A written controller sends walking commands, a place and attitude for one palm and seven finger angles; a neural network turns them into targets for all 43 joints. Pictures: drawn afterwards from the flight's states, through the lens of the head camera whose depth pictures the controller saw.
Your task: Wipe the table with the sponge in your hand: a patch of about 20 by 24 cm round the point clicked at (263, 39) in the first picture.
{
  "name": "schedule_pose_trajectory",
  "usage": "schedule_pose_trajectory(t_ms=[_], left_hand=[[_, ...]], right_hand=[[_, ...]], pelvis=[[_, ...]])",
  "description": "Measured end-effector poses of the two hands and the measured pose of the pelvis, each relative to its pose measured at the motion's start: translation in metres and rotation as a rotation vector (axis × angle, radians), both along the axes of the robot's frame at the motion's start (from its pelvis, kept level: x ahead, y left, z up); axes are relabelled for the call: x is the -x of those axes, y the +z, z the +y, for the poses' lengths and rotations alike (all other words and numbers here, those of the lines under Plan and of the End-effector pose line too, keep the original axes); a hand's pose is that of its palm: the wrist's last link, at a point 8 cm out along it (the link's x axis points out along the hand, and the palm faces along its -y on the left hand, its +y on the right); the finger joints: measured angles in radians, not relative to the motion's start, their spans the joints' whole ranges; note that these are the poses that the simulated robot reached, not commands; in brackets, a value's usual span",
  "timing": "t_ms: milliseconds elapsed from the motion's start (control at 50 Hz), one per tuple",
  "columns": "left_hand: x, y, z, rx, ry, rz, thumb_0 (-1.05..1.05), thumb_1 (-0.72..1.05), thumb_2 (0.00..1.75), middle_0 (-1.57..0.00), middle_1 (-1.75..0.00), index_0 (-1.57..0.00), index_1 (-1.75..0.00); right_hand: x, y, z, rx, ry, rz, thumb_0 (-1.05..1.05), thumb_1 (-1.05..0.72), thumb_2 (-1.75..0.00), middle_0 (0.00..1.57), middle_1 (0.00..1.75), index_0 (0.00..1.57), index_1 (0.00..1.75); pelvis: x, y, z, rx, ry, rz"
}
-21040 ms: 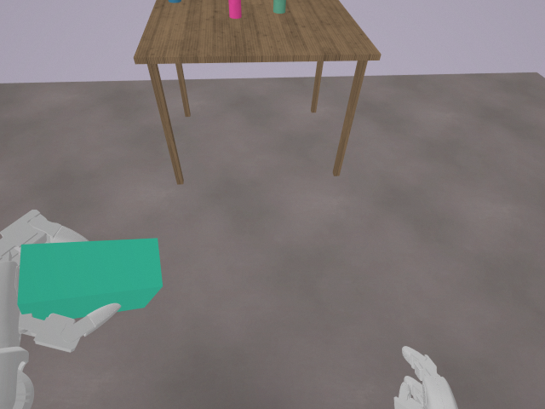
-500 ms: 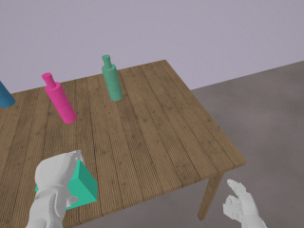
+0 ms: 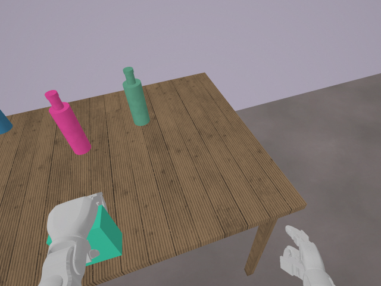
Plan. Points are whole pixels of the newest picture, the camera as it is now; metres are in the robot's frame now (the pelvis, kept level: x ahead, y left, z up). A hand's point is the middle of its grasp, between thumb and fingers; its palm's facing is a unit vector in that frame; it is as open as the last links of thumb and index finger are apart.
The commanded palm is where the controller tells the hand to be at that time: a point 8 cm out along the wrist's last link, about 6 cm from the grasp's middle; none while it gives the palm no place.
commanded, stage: lower the sponge onto the table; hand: left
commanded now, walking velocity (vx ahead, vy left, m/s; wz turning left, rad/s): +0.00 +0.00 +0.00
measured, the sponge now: (93, 242) +0.19 +0.27 -0.03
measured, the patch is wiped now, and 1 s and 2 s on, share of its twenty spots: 0.00 0.20 0.30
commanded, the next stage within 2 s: wipe forward along the first lane in 0.22 s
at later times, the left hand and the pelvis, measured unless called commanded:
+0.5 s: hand (82, 228) +0.20 +0.29 +0.01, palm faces -0.06 -0.10 -0.99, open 9.7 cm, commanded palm +0.18 +0.28 +0.06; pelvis +0.00 +0.00 +0.00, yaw +0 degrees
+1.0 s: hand (81, 208) +0.24 +0.32 +0.00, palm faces -0.10 -0.04 -0.99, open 9.7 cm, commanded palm +0.23 +0.31 +0.04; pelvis -0.01 -0.01 -0.01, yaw +1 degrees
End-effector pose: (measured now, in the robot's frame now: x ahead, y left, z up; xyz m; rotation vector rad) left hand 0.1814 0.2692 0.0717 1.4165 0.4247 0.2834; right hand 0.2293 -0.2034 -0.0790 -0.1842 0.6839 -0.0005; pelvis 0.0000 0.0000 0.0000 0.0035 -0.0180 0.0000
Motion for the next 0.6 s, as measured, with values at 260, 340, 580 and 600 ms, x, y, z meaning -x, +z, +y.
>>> schedule_pose_trajectory(t_ms=[260, 340, 580, 600], left_hand=[[0.004, -0.003, 0.005, -0.014, 0.044, -0.011, -0.01, -0.47, 1.02, -0.77, -1.32, -0.80, -1.31], [0.007, -0.004, 0.006, -0.012, 0.041, -0.011, -0.01, -0.47, 1.02, -0.77, -1.32, -0.80, -1.31], [-0.010, -0.008, 0.020, -0.054, 0.054, 0.007, -0.02, -0.47, 1.02, -0.77, -1.32, -0.80, -1.31], [-0.011, -0.008, 0.021, -0.053, 0.057, 0.009, -0.02, -0.47, 1.02, -0.77, -1.32, -0.80, -1.31]], right_hand=[[0.002, -0.004, -0.007, -0.008, -0.022, 0.026, 0.01, -0.90, -0.90, 0.20, 0.30, 0.20, 0.30], [0.001, -0.004, -0.006, -0.003, -0.023, 0.027, 0.01, -0.90, -0.90, 0.20, 0.30, 0.20, 0.30], [0.009, -0.008, -0.002, 0.003, -0.030, 0.041, 0.01, -0.90, -0.90, 0.20, 0.30, 0.20, 0.30], [0.011, -0.009, -0.002, 0.002, -0.034, 0.042, 0.01, -0.90, -0.90, 0.20, 0.30, 0.20, 0.30]], pelvis=[[-0.006, -0.001, 0.001, 0.001, -0.005, 0.018], [-0.005, -0.001, 0.002, 0.001, -0.002, 0.019], [0.003, -0.002, 0.001, -0.002, 0.007, 0.031], [0.004, -0.003, 0.001, -0.002, 0.007, 0.034]])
